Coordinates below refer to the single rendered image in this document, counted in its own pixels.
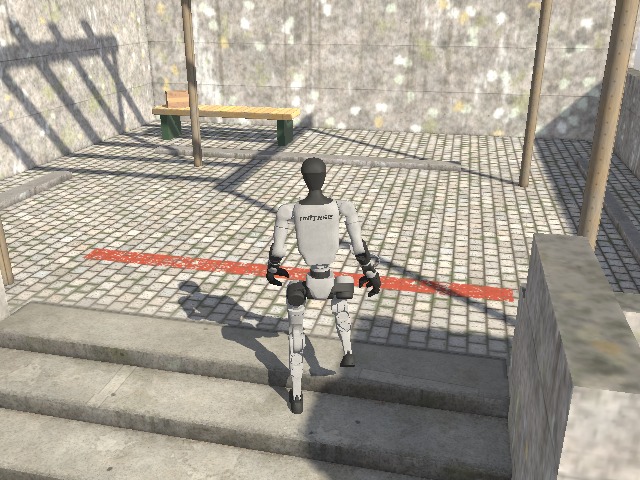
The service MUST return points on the right robot forearm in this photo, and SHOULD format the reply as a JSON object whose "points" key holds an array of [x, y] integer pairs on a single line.
{"points": [[366, 262]]}

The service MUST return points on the left robot hand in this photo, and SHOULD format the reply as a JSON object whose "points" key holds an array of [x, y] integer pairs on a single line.
{"points": [[272, 280]]}

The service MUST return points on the robot right thigh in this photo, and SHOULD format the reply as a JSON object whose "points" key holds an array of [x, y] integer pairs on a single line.
{"points": [[343, 289]]}

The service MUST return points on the left robot upper arm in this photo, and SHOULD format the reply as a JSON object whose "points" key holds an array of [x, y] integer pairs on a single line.
{"points": [[284, 213]]}

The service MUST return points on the robot head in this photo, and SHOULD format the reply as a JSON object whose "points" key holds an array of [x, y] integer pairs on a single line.
{"points": [[314, 173]]}

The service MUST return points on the right robot upper arm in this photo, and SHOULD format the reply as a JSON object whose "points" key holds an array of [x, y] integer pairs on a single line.
{"points": [[348, 209]]}

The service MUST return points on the left robot forearm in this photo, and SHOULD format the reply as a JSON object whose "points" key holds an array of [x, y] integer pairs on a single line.
{"points": [[273, 262]]}

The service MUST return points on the right robot hand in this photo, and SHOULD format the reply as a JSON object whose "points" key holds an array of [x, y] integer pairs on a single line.
{"points": [[375, 282]]}

